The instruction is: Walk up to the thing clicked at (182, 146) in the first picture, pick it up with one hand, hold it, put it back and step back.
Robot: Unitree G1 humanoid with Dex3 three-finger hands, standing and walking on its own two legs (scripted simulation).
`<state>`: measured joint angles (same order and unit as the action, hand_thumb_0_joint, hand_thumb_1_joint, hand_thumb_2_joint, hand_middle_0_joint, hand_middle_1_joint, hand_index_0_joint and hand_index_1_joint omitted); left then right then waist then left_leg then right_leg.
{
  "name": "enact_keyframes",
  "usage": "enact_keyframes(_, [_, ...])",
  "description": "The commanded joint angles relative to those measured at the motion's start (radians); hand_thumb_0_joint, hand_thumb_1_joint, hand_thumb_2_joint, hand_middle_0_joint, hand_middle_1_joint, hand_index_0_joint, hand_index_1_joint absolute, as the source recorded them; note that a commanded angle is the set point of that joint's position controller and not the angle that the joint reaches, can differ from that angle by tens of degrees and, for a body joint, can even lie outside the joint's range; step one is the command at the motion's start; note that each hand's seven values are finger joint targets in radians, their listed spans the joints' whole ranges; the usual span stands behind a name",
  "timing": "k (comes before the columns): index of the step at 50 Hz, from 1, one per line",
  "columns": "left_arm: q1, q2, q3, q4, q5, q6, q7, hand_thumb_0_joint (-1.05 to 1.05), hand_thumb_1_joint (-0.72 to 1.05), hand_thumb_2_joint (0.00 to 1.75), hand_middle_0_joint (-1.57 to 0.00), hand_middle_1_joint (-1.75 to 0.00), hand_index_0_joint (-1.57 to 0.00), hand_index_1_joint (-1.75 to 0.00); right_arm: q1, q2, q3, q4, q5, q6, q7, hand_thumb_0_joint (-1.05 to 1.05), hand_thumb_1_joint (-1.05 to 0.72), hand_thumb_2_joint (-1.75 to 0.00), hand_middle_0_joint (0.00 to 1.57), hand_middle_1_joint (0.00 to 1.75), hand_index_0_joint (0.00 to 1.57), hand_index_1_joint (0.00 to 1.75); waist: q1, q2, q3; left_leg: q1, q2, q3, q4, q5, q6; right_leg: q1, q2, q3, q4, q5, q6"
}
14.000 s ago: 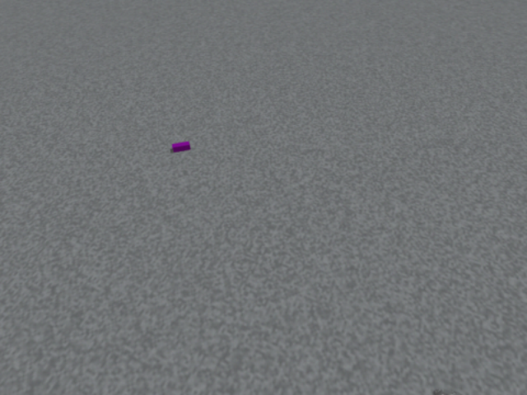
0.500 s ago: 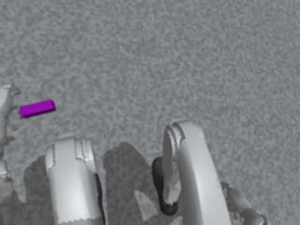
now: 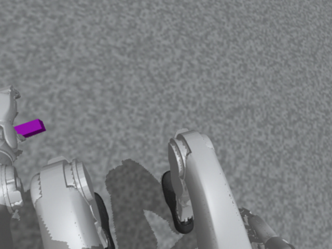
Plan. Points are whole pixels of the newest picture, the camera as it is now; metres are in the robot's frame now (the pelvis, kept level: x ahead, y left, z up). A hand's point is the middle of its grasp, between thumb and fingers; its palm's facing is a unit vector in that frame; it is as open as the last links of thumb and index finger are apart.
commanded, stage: approach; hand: left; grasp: from above
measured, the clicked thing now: (24, 130) +0.43 +0.32 -0.30
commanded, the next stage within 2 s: close in in 0.12 s
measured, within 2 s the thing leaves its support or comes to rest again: neither
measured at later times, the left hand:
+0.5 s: hand (12, 130) +0.41 +0.31 -0.20, palm faces -0.40 -0.15 -0.90, open 12.6 cm
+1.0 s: hand (25, 129) +0.43 +0.30 -0.25, palm faces -0.40 -0.17 -0.90, open 12.6 cm
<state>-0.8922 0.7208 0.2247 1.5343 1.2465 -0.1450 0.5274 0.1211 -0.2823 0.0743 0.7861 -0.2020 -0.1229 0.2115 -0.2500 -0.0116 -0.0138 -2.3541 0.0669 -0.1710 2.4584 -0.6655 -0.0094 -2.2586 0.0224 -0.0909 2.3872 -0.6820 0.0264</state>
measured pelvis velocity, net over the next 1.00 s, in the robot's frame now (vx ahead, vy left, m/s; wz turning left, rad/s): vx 0.01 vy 0.01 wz -0.06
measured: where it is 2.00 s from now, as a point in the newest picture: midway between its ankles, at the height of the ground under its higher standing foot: (142, 224)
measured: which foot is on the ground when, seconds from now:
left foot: down 0.00-1.00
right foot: down 0.00-1.00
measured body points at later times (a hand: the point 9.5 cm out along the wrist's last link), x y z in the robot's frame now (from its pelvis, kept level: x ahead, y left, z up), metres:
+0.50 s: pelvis +0.00 +0.00 -0.01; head +0.22 +0.09 +0.37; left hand +0.43 +0.31 -0.14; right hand +0.09 -0.27 -0.10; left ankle +0.08 +0.14 -0.28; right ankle +0.10 -0.12 -0.28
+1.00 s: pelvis +0.01 +0.01 -0.02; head +0.26 +0.10 +0.33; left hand +0.44 +0.31 -0.20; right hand +0.05 -0.25 -0.11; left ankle +0.08 +0.14 -0.28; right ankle +0.10 -0.12 -0.28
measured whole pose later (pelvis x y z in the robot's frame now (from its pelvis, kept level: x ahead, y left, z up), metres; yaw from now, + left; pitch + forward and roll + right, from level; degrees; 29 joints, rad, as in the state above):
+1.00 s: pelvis +0.01 +0.01 -0.02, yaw -3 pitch +27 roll -11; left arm -0.89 0.85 0.24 1.69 1.29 -0.24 0.70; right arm 0.07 -0.28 0.17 0.81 -0.33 -0.24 0.30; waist -0.31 -0.10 0.10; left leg -2.37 0.06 -0.25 2.58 -0.72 -0.02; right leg -2.24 0.04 -0.14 2.46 -0.72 0.04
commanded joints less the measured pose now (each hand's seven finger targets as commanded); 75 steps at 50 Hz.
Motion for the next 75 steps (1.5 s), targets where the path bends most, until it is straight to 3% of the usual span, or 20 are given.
enact_keyframes(1, [-0.250,0.295,-0.018,-0.170,-0.053,-0.017,-0.038,0.00,-0.25,0.73,-0.39,-0.69,-0.37,-0.71,0.150,-0.234,-0.081,-0.039,0.006,-0.019,-0.012,0.00,-0.90,-0.89,0.20,0.30,0.20,0.30,0.028,0.201,-0.651,0.395,-0.043,0.132,-0.200,0.117,0.054,0.381,0.035,-0.037,-0.264,0.182,-0.043])
enact_keyframes(4, [-0.254,0.246,-0.049,-0.189,-0.071,-0.058,-0.078,0.00,-0.26,0.73,-0.38,-0.70,-0.36,-0.71,0.206,-0.255,-0.107,-0.002,0.011,-0.018,-0.020,0.00,-0.90,-0.89,0.20,0.30,0.20,0.30,-0.002,0.224,-0.650,0.440,-0.038,0.113,-0.209,0.099,0.040,0.336,0.034,-0.063,-0.266,0.162,-0.050])
enact_keyframes(5, [-0.262,0.129,-0.129,-0.209,-0.077,-0.073,-0.095,0.00,-0.26,0.73,-0.38,-0.69,-0.36,-0.71,0.201,-0.242,-0.105,-0.008,0.012,-0.023,-0.019,0.00,-0.90,-0.89,0.20,0.30,0.20,0.30,-0.017,0.233,-0.642,0.471,-0.039,0.109,-0.217,0.098,0.033,0.314,0.034,-0.076,-0.269,0.167,-0.052])
enact_keyframes(7, [-0.283,0.153,-0.134,-0.195,-0.077,-0.098,-0.095,0.00,-0.24,0.73,-0.40,-0.67,-0.38,-0.69,0.224,-0.241,-0.099,0.022,0.012,-0.021,-0.019,0.00,-0.90,-0.89,0.20,0.30,0.20,0.30,-0.031,0.222,-0.618,0.467,-0.040,0.102,-0.215,0.086,0.030,0.305,0.034,-0.089,-0.275,0.156,-0.050])
enact_keyframes(8, [-0.306,0.147,-0.164,-0.261,-0.071,-0.113,-0.094,0.00,-0.23,0.71,-0.40,-0.67,-0.38,-0.68,0.216,-0.246,-0.103,0.012,0.018,-0.022,-0.019,0.00,-0.90,-0.89,0.20,0.30,0.20,0.30,-0.004,0.251,-0.636,0.485,-0.042,0.105,-0.224,0.088,0.026,0.305,0.033,-0.085,-0.270,0.149,-0.053])
enact_keyframes(10, [-0.206,0.201,-0.102,-0.263,-0.056,-0.118,-0.061,0.00,-0.21,0.73,-0.43,-0.64,-0.40,-0.67,0.202,-0.257,-0.110,0.007,0.024,-0.015,-0.023,0.00,-0.90,-0.89,0.20,0.30,0.20,0.30,0.055,0.295,-0.706,0.561,-0.042,0.106,-0.241,0.148,0.016,0.322,0.032,-0.095,-0.251,0.196,-0.057])
enact_keyframes(11, [-0.185,0.172,-0.111,-0.213,-0.044,-0.114,-0.046,0.00,-0.21,0.73,-0.42,-0.63,-0.40,-0.65,0.194,-0.252,-0.107,0.009,0.024,-0.015,-0.020,0.00,-0.89,-0.89,0.20,0.30,0.20,0.30,0.044,0.281,-0.677,0.557,-0.040,0.108,-0.236,0.152,0.015,0.304,0.031,-0.099,-0.238,0.208,-0.058])
enact_keyframes(14, [-0.222,0.227,-0.065,-0.194,0.004,-0.105,0.013,0.00,-0.29,0.77,-0.35,-0.66,-0.33,-0.69,0.174,-0.250,-0.095,0.002,0.026,0.000,-0.020,0.00,-0.89,-0.89,0.20,0.30,0.20,0.30,0.055,0.292,-0.651,0.534,-0.042,0.114,-0.244,0.163,0.018,0.280,0.033,-0.097,-0.227,0.219,-0.062])
enact_keyframes(17, [-0.279,0.246,-0.042,-0.115,0.040,-0.098,0.067,0.00,-0.31,0.79,-0.36,-0.65,-0.32,-0.69,0.161,-0.255,-0.078,0.006,0.010,-0.002,-0.020,0.00,-0.89,-0.89,0.20,0.30,0.20,0.30,0.021,0.269,-0.599,0.500,-0.041,0.110,-0.231,0.143,0.025,0.254,0.037,-0.100,-0.228,0.206,-0.057])
enact_keyframes(22, [-0.276,0.303,0.016,-0.002,0.051,-0.072,0.119,0.00,-0.28,0.78,-0.36,-0.64,-0.32,-0.69,0.139,-0.268,-0.068,0.008,-0.024,-0.019,-0.014,0.00,-0.89,-0.90,0.20,0.30,0.20,0.30,0.007,0.252,-0.570,0.463,-0.044,0.114,-0.219,0.089,0.031,0.265,0.036,-0.095,-0.236,0.151,-0.050])
enact_keyframes(26, [-0.294,0.279,-0.025,0.083,0.043,-0.064,0.101,0.00,-0.26,0.77,-0.35,-0.67,-0.32,-0.70,0.139,-0.274,-0.057,0.007,-0.051,-0.048,0.000,0.00,-0.89,-0.90,0.20,0.30,0.20,0.30,-0.048,0.258,-0.529,0.461,-0.041,0.100,-0.200,0.063,0.031,0.236,0.038,-0.107,-0.219,0.128,-0.046])
enact_keyframes(34, [-0.295,0.326,-0.045,0.057,0.016,-0.123,0.101,0.00,-0.26,0.75,-0.32,-0.71,-0.31,-0.73,0.118,-0.259,0.003,0.011,-0.081,-0.078,0.017,0.00,-0.89,-0.90,0.20,0.30,0.20,0.30,-0.053,0.288,-0.571,0.465,-0.034,0.086,-0.142,0.120,0.025,0.311,0.047,-0.114,-0.183,0.200,-0.044])
enact_keyframes(42, [-0.202,0.400,0.028,0.042,0.047,-0.129,0.196,0.00,-0.25,0.75,-0.32,-0.72,-0.31,-0.73,0.127,-0.306,0.016,0.028,-0.117,-0.098,0.050,0.00,-0.89,-0.90,0.20,0.30,0.20,0.30,-0.042,0.355,-0.582,0.515,-0.025,0.076,-0.134,0.197,0.011,0.337,0.058,-0.143,-0.148,0.275,-0.045])
enact_keyframes(44, [-0.218,0.339,-0.020,0.050,0.042,-0.116,0.205,0.00,-0.25,0.75,-0.32,-0.72,-0.31,-0.73,0.112,-0.304,0.016,0.019,-0.122,-0.108,0.062,0.00,-0.89,-0.90,0.20,0.30,0.20,0.30,-0.054,0.364,-0.556,0.495,-0.024,0.074,-0.127,0.183,0.012,0.326,0.064,-0.139,-0.150,0.269,-0.046])
enact_keyframes(45, [-0.202,0.386,0.027,0.063,0.032,-0.108,0.215,0.00,-0.25,0.76,-0.33,-0.70,-0.31,-0.72,0.125,-0.314,0.016,0.029,-0.126,-0.110,0.067,0.00,-0.89,-0.90,0.20,0.30,0.20,0.30,-0.056,0.341,-0.565,0.490,-0.021,0.072,-0.119,0.197,0.015,0.354,0.066,-0.139,-0.158,0.287,-0.040])
enact_keyframes(49, [-0.194,0.419,0.049,0.085,0.021,-0.081,0.220,0.00,-0.25,0.80,-0.35,-0.69,-0.32,-0.72,0.123,-0.321,0.018,0.028,-0.119,-0.125,0.078,0.00,-0.89,-0.90,0.20,0.30,0.20,0.30,-0.047,0.339,-0.540,0.472,-0.020,0.067,-0.116,0.180,0.017,0.343,0.065,-0.141,-0.155,0.266,-0.041])
enact_keyframes(52, [-0.199,0.383,0.017,0.102,0.013,-0.070,0.201,0.00,-0.26,0.77,-0.33,-0.70,-0.31,-0.72,0.118,-0.323,0.015,0.019,-0.121,-0.136,0.085,0.00,-0.89,-0.90,0.20,0.30,0.20,0.30,-0.064,0.341,-0.512,0.454,-0.021,0.060,-0.120,0.155,0.020,0.324,0.066,-0.148,-0.154,0.245,-0.042])
enact_keyframes(54, [-0.193,0.419,0.046,0.100,0.004,-0.075,0.190,0.00,-0.27,0.75,-0.32,-0.70,-0.30,-0.72,0.118,-0.317,0.023,0.029,-0.116,-0.137,0.085,0.00,-0.89,-0.90,0.20,0.30,0.20,0.30,-0.051,0.336,-0.521,0.458,-0.019,0.055,-0.128,0.155,0.019,0.337,0.067,-0.153,-0.156,0.242,-0.041])
enact_keyframes(62, [-0.237,0.382,-0.037,0.109,0.001,-0.122,0.158,0.00,-0.26,0.77,-0.34,-0.69,-0.32,-0.72,0.096,-0.327,0.049,0.020,-0.117,-0.157,0.092,0.00,-0.89,-0.90,0.20,0.30,0.20,0.30,-0.090,0.332,-0.469,0.463,-0.019,0.043,-0.119,0.133,0.017,0.322,0.061,-0.171,-0.151,0.229,-0.036])
enact_keyframes(75, [-0.235,0.377,-0.058,0.116,0.030,-0.094,0.262,0.00,-0.30,0.79,-0.32,-0.72,-0.29,-0.75,0.044,-0.366,0.053,0.002,-0.122,-0.180,0.112,0.00,-0.90,-0.90,0.20,0.30,0.20,0.30,-0.089,0.356,-0.444,0.483,-0.008,0.029,-0.127,0.137,0.006,0.309,0.078,-0.182,-0.147,0.227,-0.042])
